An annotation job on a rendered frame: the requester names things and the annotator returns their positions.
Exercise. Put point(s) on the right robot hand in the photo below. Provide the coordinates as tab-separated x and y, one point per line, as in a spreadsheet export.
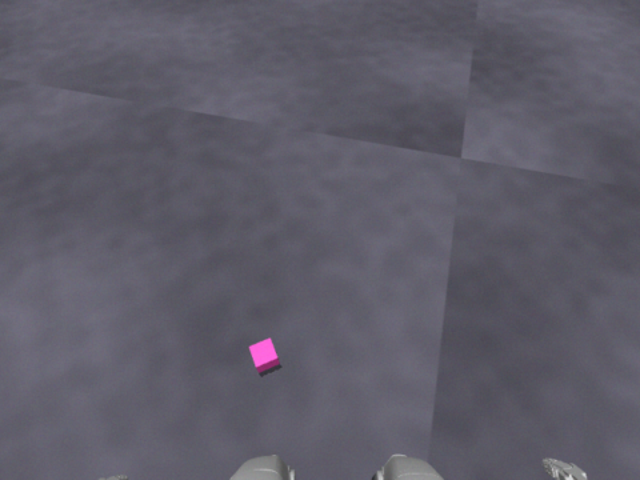
563	471

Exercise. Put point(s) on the small box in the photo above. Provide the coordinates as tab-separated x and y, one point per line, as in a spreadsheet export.
264	355

